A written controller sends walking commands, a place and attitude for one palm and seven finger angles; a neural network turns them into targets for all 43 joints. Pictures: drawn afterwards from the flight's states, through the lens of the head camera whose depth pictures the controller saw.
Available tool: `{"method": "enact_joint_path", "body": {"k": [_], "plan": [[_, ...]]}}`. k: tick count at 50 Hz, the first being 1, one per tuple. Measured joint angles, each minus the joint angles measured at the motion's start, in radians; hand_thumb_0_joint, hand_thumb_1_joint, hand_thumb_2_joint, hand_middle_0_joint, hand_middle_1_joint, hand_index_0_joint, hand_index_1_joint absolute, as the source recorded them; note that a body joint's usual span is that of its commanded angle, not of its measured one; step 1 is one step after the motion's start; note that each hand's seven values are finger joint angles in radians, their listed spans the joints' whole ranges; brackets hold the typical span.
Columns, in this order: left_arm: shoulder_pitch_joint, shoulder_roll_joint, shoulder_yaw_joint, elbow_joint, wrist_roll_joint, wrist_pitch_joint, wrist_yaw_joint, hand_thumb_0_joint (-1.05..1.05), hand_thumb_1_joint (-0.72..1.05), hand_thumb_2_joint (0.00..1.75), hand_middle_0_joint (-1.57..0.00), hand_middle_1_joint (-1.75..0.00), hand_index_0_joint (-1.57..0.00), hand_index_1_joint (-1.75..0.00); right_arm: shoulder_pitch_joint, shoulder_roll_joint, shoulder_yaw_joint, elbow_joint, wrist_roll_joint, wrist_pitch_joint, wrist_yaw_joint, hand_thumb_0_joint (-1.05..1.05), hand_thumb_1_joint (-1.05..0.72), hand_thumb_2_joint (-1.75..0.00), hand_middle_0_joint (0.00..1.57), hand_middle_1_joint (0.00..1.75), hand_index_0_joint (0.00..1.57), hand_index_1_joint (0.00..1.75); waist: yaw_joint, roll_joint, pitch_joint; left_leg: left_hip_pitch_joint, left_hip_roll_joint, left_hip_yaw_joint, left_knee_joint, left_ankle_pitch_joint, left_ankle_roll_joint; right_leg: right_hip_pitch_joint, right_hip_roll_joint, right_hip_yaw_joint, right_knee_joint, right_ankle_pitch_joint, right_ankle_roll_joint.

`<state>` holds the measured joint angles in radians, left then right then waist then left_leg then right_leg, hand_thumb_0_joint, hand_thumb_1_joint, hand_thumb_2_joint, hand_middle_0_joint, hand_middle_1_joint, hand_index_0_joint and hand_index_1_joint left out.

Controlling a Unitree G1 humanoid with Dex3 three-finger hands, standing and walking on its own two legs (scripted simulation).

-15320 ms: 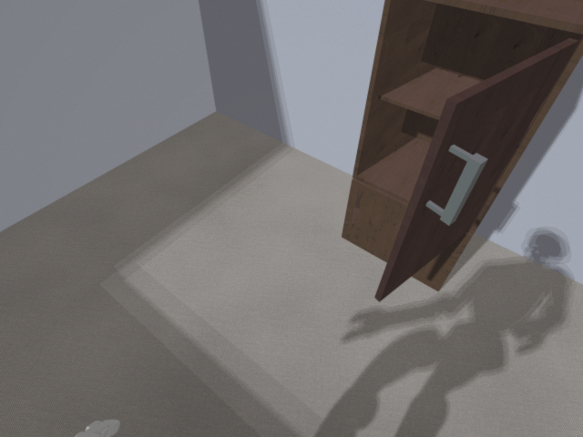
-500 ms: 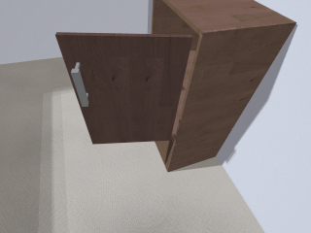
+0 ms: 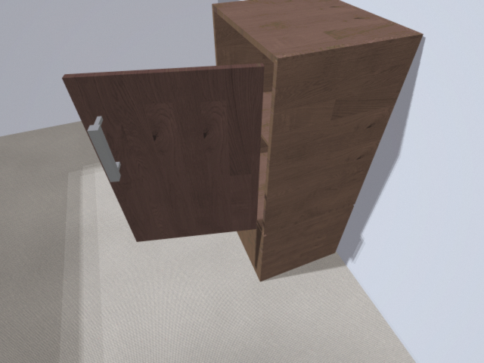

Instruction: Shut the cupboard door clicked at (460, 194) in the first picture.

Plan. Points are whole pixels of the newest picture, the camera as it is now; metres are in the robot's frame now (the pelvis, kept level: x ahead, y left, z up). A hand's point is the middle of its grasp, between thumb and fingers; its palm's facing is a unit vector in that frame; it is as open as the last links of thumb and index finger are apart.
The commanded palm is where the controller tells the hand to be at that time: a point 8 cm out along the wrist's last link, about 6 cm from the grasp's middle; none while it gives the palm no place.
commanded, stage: come to a stop and stand still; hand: left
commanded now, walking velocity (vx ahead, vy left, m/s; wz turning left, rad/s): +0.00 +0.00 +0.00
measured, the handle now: (107, 149) +0.57 +0.35 +0.04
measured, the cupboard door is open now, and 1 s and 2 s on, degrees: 76 76 76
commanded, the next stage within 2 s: look again from close up in 0.08 s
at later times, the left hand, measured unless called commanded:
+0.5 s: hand out of the picture -0.05 +0.17 -0.17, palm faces +0.05 -0.99 -0.16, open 7.4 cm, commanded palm none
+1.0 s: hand out of the picture -0.04 +0.19 -0.18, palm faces +0.09 -0.98 -0.15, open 7.4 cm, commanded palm none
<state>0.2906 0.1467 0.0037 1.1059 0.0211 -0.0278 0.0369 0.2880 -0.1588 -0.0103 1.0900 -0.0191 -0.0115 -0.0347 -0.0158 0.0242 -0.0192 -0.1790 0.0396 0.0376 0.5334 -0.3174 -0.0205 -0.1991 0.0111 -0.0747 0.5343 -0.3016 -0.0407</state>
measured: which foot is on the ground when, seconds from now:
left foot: down 0.00-1.00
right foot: down 0.00-1.00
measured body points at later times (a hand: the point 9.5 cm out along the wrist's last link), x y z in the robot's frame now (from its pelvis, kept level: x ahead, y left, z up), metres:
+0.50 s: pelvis -0.02 +0.01 +0.01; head -0.03 +0.02 +0.46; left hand -0.05 +0.22 -0.16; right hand -0.06 -0.20 -0.15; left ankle -0.02 +0.13 -0.73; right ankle -0.01 -0.09 -0.73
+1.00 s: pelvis -0.01 +0.03 +0.00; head -0.02 +0.04 +0.45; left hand -0.04 +0.24 -0.16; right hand -0.03 -0.18 -0.16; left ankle -0.02 +0.13 -0.73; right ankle -0.01 -0.09 -0.73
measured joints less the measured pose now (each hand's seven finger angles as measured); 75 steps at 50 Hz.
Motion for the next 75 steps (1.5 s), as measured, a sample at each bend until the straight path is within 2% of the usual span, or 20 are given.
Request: {"method": "enact_joint_path", "body": {"k": [10,27,45,50,54,57,58,60,62,64,69,75], "plan": [[0.041,-0.010,-0.004,-0.005,-0.002,0.006,-0.007,0.01,0.92,0.90,-0.20,-0.30,-0.20,-0.30,0.020,0.010,0.012,0.011,0.002,0.002,0.010,0.01,-0.91,-0.90,0.20,0.30,0.19,0.30,0.011,-0.016,0.011,0.001,-0.002,-0.004,-0.042,0.044,0.000,0.005,0.000,-0.005,-0.046,0.043,-0.002],[0.072,-0.023,-0.001,-0.003,-0.003,0.013,-0.004,0.01,0.91,0.90,-0.19,-0.30,-0.20,-0.30,0.083,0.048,0.019,0.045,0.004,0.001,0.011,0.01,-0.90,-0.90,0.20,0.30,0.19,0.30,0.011,-0.034,0.027,-0.025,-0.019,0.003,-0.054,0.068,0.022,-0.016,-0.016,0.002,-0.068,0.076,0.018],[0.064,-0.033,0.002,-0.016,0.005,0.011,-0.003,0.01,0.91,0.90,-0.19,-0.30,-0.20,-0.30,0.053,0.056,0.014,0.023,0.001,-0.005,0.015,0.01,-0.90,-0.90,0.20,0.30,0.19,0.30,0.016,-0.033,0.016,-0.031,-0.043,0.018,-0.052,0.064,0.045,-0.033,-0.040,0.017,-0.049,0.067,0.037],[0.088,-0.029,0.021,-0.035,0.011,0.014,-0.014,0.01,0.91,0.90,-0.19,-0.30,-0.20,-0.30,0.081,0.041,0.003,0.007,-0.006,0.014,0.025,0.01,-0.90,-0.90,0.20,0.30,0.20,0.30,0.023,-0.027,-0.001,-0.075,-0.046,-0.002,0.044,-0.044,0.057,-0.047,-0.045,-0.001,-0.002,0.017,0.030],[0.111,-0.018,0.041,-0.044,0.012,0.000,-0.010,0.01,0.91,0.90,-0.20,-0.30,-0.20,-0.30,0.091,0.025,-0.007,0.001,-0.006,0.022,0.038,0.01,-0.90,-0.90,0.20,0.30,0.19,0.30,0.034,-0.035,-0.001,-0.147,-0.033,0.015,0.194,-0.119,0.064,-0.023,-0.059,-0.037,-0.007,-0.003,0.041],[0.130,-0.001,0.050,-0.040,0.013,0.003,-0.011,0.01,0.91,0.90,-0.20,-0.30,-0.20,-0.30,0.091,0.014,-0.011,-0.020,-0.002,0.000,0.044,0.01,-0.90,-0.90,0.20,0.30,0.19,0.30,0.032,-0.062,0.009,-0.121,-0.033,0.040,0.076,-0.055,0.064,-0.015,-0.087,-0.045,0.030,-0.041,0.051],[0.132,0.003,0.052,-0.035,0.011,0.010,-0.014,0.01,0.91,0.90,-0.20,-0.30,-0.20,-0.30,0.090,0.010,-0.013,-0.028,-0.004,-0.015,0.041,0.01,-0.90,-0.90,0.20,0.30,0.19,0.30,0.026,-0.069,0.012,-0.122,-0.041,0.045,0.072,0.007,0.072,-0.036,-0.097,-0.040,0.097,-0.089,0.043],[0.126,0.008,0.052,-0.022,0.013,0.029,-0.021,0.01,0.91,0.90,-0.20,-0.30,-0.20,-0.30,0.089,0.008,-0.013,-0.038,-0.007,-0.032,0.030,0.01,-0.91,-0.90,0.20,0.30,0.19,0.30,0.017,-0.077,0.013,-0.110,-0.056,0.060,0.078,0.007,0.095,-0.119,-0.092,-0.003,0.312,-0.171,0.026],[0.109,0.013,0.054,-0.017,0.018,0.033,-0.029,0.01,0.91,0.90,-0.19,-0.30,-0.20,-0.30,0.098,0.011,-0.011,-0.042,-0.006,-0.041,0.023,0.01,-0.91,-0.90,0.20,0.30,0.19,0.30,0.004,-0.074,0.006,-0.079,-0.068,0.060,0.030,0.003,0.109,-0.209,-0.084,0.007,0.491,-0.146,0.016],[0.076,0.018,0.055,-0.026,0.020,0.025,-0.037,0.01,0.91,0.90,-0.19,-0.30,-0.20,-0.30,0.111,0.021,-0.004,-0.036,-0.004,-0.050,0.019,0.01,-0.91,-0.90,0.20,0.30,0.19,0.30,-0.002,-0.071,0.005,-0.041,-0.082,0.052,-0.041,0.028,0.110,-0.281,-0.085,0.006,0.582,-0.066,0.023],[-0.027,0.024,0.055,-0.075,0.017,0.011,-0.036,0.02,0.93,0.90,-0.19,-0.30,-0.20,-0.30,0.136,0.059,0.020,-0.009,0.000,-0.072,0.014,0.00,-0.90,-0.90,0.20,0.30,0.19,0.30,-0.002,-0.062,0.025,0.041,-0.110,0.018,-0.186,0.084,0.121,-0.396,-0.087,0.011,0.601,0.030,0.052],[-0.131,0.022,0.048,-0.105,0.009,0.015,-0.038,0.01,0.93,0.90,-0.19,-0.30,-0.19,-0.30,0.160,0.082,0.026,0.014,-0.005,-0.076,0.008,0.01,-0.90,-0.90,0.21,0.30,0.20,0.30,-0.026,-0.049,0.045,0.119,-0.129,-0.016,-0.253,0.080,0.117,-0.432,-0.078,0.014,0.489,0.055,0.057]]}}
